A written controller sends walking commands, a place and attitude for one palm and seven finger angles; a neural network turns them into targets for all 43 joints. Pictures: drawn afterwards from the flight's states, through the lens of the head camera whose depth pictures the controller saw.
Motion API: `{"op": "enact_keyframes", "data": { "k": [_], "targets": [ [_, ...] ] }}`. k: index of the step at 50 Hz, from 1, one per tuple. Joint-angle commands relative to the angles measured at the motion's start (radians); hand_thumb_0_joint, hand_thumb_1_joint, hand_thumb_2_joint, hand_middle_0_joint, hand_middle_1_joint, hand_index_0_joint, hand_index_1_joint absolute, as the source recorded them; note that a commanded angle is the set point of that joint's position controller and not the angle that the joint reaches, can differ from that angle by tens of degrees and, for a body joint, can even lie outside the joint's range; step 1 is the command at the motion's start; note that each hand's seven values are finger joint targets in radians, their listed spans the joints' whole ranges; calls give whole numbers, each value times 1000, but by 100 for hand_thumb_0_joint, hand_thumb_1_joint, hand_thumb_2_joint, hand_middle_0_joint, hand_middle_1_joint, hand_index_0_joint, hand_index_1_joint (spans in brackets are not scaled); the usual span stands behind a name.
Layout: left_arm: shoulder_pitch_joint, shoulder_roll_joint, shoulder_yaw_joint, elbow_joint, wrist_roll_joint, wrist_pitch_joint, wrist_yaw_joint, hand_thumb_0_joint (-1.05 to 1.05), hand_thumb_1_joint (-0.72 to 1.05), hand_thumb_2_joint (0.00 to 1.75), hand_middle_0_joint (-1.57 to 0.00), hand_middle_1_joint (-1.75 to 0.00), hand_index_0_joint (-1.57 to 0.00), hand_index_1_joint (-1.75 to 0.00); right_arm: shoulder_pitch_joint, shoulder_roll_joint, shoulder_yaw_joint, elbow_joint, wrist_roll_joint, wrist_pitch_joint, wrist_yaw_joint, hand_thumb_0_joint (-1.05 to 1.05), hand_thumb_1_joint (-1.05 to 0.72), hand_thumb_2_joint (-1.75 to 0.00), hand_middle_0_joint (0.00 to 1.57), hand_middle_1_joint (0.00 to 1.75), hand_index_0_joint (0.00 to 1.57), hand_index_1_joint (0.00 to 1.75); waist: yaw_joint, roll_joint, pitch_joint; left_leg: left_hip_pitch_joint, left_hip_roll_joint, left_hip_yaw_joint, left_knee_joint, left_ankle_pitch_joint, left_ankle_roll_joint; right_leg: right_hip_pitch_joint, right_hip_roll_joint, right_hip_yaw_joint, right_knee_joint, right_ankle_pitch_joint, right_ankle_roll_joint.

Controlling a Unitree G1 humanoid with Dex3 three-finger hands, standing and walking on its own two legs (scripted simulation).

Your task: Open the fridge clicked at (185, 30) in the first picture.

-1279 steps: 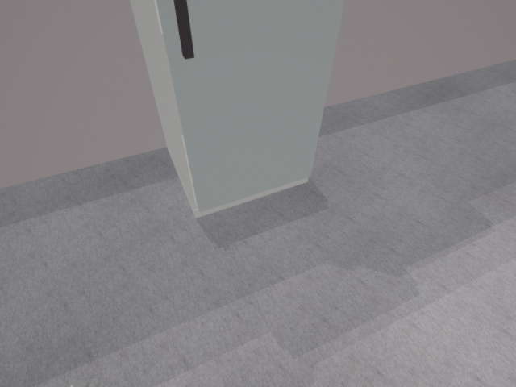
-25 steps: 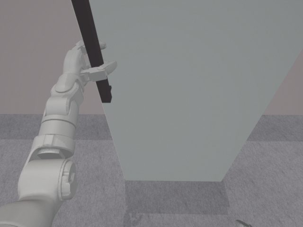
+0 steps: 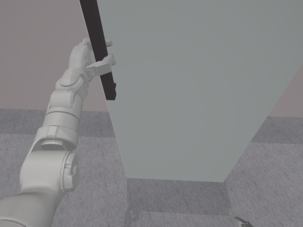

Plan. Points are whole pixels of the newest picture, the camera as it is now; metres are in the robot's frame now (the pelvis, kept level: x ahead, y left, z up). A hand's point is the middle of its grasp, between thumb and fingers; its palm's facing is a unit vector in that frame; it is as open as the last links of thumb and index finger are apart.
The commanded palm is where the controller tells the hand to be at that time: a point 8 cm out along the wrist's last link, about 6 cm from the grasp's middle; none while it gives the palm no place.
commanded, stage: grip the handle and tug to test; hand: left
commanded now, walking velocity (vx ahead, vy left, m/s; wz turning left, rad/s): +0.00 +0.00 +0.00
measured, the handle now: (103, 49) +0.51 +0.14 +0.24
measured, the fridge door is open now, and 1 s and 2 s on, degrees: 0 1 12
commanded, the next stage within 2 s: pull the door a little, standing still in 0.40 s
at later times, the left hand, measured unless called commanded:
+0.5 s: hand (107, 65) +0.45 +0.12 +0.22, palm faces -0.01 -1.00 +0.00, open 6.3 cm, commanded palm +0.41 +0.18 +0.22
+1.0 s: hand (107, 67) +0.44 +0.12 +0.22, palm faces -0.03 -1.00 -0.03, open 6.6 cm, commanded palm +0.37 +0.18 +0.22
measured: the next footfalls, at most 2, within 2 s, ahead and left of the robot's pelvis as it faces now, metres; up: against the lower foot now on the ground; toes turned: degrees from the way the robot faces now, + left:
right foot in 1.40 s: +0.24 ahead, -0.09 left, +0.00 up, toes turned -7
left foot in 1.92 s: +0.10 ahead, +0.09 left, +0.00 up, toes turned +12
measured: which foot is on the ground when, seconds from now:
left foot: down 0.00-1.00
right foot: down 0.00-1.00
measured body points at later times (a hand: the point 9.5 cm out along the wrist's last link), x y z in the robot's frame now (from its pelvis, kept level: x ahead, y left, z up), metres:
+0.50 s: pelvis +0.02 +0.00 +0.00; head +0.02 -0.02 +0.45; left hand +0.45 +0.18 +0.23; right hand +0.13 -0.26 -0.11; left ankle +0.03 +0.12 -0.73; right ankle -0.06 -0.11 -0.73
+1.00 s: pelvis +0.07 -0.01 +0.01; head +0.06 -0.04 +0.46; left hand +0.44 +0.18 +0.23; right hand +0.23 -0.25 -0.08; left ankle +0.03 +0.13 -0.73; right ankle -0.06 -0.10 -0.72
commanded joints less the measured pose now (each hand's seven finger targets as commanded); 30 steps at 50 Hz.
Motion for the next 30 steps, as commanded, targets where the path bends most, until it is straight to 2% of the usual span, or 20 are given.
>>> {"op": "enact_keyframes", "data": {
  "k": [1, 3, 6, 9, 11, 12, 15, 17, 18, 19, 23, 25, 26, 27, 28, 30],
  "targets": [
    [-523, 174, 32, -188, -4, -80, 2, 0, 90, 90, -45, -140, -45, -140, -11, -134, -54, -118, -3, -48, -3, 0, -90, -90, 20, 30, 20, 30, -24, -70, -288, 299, -20, -10, 3, 239, 57, -95, 25, -4, -74, 389, -3],
    [-514, 159, 19, -222, -8, -87, -4, 0, 90, 90, -45, -140, -45, -140, -24, -131, -53, -126, -1, -51, 0, 0, -90, -90, 20, 30, 20, 30, -17, -54, -294, 301, -19, -5, -2, 240, 55, -90, 25, -1, -70, 400, -3],
    [-451, 175, 36, -247, -14, -94, -8, 0, 90, 90, -45, -140, -45, -140, -27, -136, -56, -137, 0, -54, 2, 0, -90, -90, 20, 30, 20, 30, -2, -78, -312, 296, -17, -4, -7, 242, 57, -54, 25, -3, -73, 400, -4],
    [-407, 143, 25, -349, -22, -90, -11, 0, 90, 90, -45, -140, -45, -140, -49, -127, -54, -156, 4, -61, 10, 0, -90, -90, 20, 30, 20, 30, 14, -28, -328, 335, -16, -4, -7, 286, 52, -49, 30, -6, -63, 437, -9],
    [-345, 137, 20, -362, -26, -75, -11, 0, 90, 90, -45, -140, -45, -140, -54, -131, -55, -163, 5, -56, 11, 0, -90, -90, 20, 30, 20, 30, 18, -71, -318, 315, -16, 0, -12, 289, 56, -18, 29, -11, -69, 447, -6],
    [-335, 167, 49, -383, -29, -67, -11, 0, 90, 90, -45, -140, -45, -140, -63, -133, -55, -166, 6, -57, 10, 0, -90, -90, 20, 30, 20, 30, 23, -79, -306, 306, -15, 3, -15, 284, 58, -20, 31, -6, -71, 460, -3],
    [-294, 169, 54, -461, -27, -37, -14, 0, 90, 90, -45, -140, -45, -140, -78, -129, -54, -178, 7, -52, 11, 0, -90, -90, 20, 30, 20, 30, 31, -55, -324, 324, -17, 11, -17, 318, 57, 1, 30, -5, -66, 503, -4],
    [-220, 178, 76, -503, -32, -15, -14, 0, 90, 90, -45, -140, -45, -140, -95, -127, -54, -191, 6, -47, 13, 0, -90, -90, 20, 30, 20, 30, 47, -64, -338, 326, -19, 13, -15, 358, 58, 33, 28, -8, -61, 548, -3],
    [-198, 187, 83, -518, -31, 0, -14, 0, 90, 90, -45, -140, -45, -140, -100, -127, -53, -192, 7, -41, 13, 0, -90, -90, 20, 30, 20, 30, 49, -61, -328, 327, -17, 17, -16, 368, 56, 35, 28, -7, -61, 562, -3],
    [-191, 143, 47, -548, -31, 15, -17, 0, 90, 90, -45, -140, -45, -140, -107, -123, -51, -198, 7, -38, 15, 0, -90, -90, 20, 30, 20, 30, 43, -49, -323, 332, -17, 18, -16, 377, 54, 30, 29, -12, -59, 563, -2],
    [-135, 141, 56, -646, -30, 58, -5, 0, 90, 90, -45, -140, -45, -140, -128, -118, -54, -209, 6, -26, 19, 0, -90, -90, 20, 30, 20, 30, 52, -33, -344, 365, -16, 22, -5, 464, 54, 49, 28, -13, -50, 640, -1],
    [-141, 113, 34, -680, -28, 81, -1, 0, 90, 90, -45, -140, -45, -140, -131, -115, -54, -210, 4, -20, 21, 0, -90, -90, 20, 30, 20, 30, 44, -50, -346, 380, -13, 18, 0, 494, 53, 43, 29, -16, -47, 659, 0],
    [-166, 139, 43, -648, -22, 90, 4, 0, 90, 90, -45, -140, -45, -140, -128, -122, -55, -199, 3, -12, 15, 0, -90, -90, 20, 30, 20, 30, 37, -58, -323, 376, -14, 23, 2, 492, 56, 39, 30, -14, -54, 658, 2],
    [-253, 168, 54, -637, -17, 94, 9, 0, 90, 90, -45, -140, -45, -140, -119, -126, -55, -184, 2, -5, 10, 0, -90, -90, 20, 30, 20, 30, 19, -48, -316, 373, -15, 21, 0, 476, 56, 23, 28, -10, -59, 655, 3],
    [-245, 198, 83, -609, -9, 104, 13, 0, 90, 90, -45, -140, -45, -140, -112, -125, -55, -182, -1, 3, 5, 0, -90, -90, 20, 30, 20, 30, 25, -50, -321, 371, -15, 20, 0, 474, 54, 23, 29, -8, -58, 650, 1],
    [-203, 162, 68, -624, -12, 112, 8, 0, 90, 90, -45, -140, -45, -140, -123, -117, -53, -192, -2, 9, 5, 0, -90, -90, 20, 30, 20, 30, 32, -53, -333, 379, -19, 21, 2, 505, 56, 38, 26, -9, -52, 689, 1]
  ]
}}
